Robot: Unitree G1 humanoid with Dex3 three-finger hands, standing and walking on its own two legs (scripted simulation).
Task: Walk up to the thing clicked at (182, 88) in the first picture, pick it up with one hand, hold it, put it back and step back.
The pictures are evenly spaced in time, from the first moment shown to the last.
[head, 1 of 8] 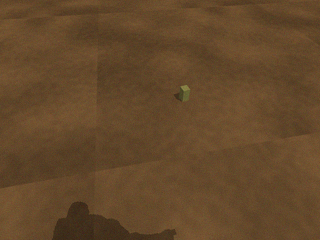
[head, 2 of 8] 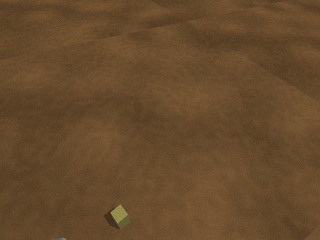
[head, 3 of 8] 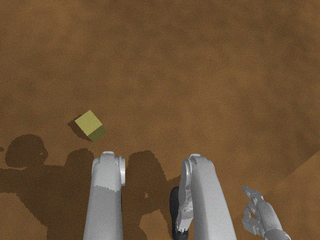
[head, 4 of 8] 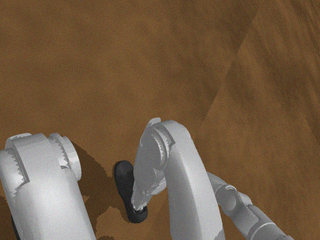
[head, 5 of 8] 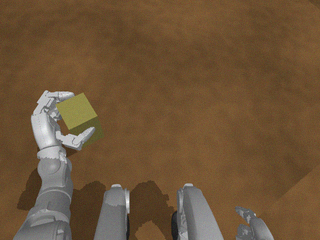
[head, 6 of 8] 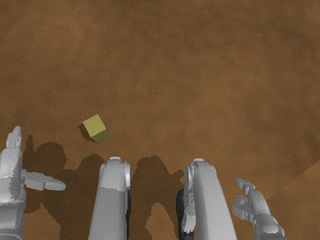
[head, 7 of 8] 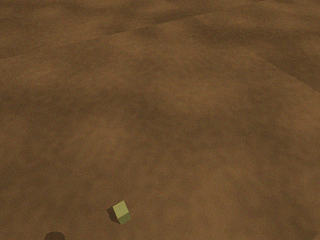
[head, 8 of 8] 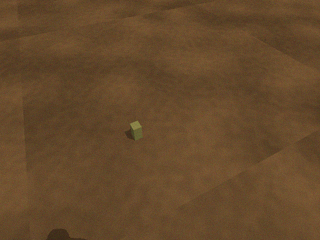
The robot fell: no
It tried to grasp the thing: yes
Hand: left
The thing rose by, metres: 0.68
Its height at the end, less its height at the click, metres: +0.00
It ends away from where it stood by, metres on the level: 0.02
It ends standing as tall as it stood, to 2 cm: yes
